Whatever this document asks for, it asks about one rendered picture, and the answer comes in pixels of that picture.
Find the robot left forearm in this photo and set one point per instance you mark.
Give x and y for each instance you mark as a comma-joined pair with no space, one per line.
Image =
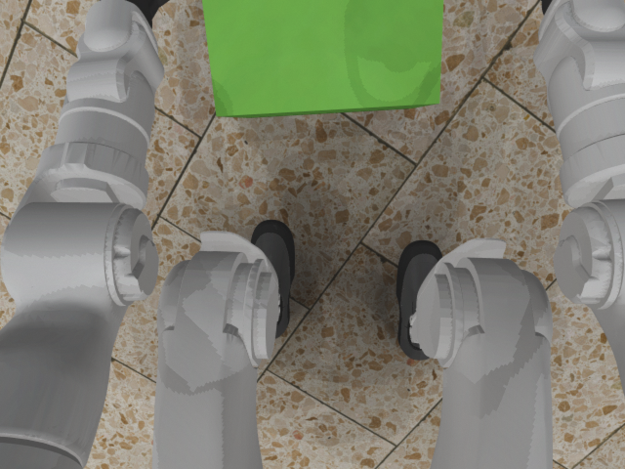
99,154

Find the robot right upper arm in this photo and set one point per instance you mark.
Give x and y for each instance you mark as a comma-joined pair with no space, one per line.
589,265

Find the left robot hand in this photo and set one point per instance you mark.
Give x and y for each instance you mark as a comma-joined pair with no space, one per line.
148,7

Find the carton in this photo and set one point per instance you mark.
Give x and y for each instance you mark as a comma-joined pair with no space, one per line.
297,57

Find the robot right forearm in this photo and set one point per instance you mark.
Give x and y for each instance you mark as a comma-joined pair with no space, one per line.
581,55

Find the robot left upper arm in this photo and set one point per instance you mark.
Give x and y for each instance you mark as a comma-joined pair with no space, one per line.
73,269

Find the right robot foot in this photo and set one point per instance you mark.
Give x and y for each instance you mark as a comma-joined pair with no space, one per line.
416,261

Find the robot right shin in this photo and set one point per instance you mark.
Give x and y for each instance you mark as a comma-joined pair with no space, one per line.
486,247

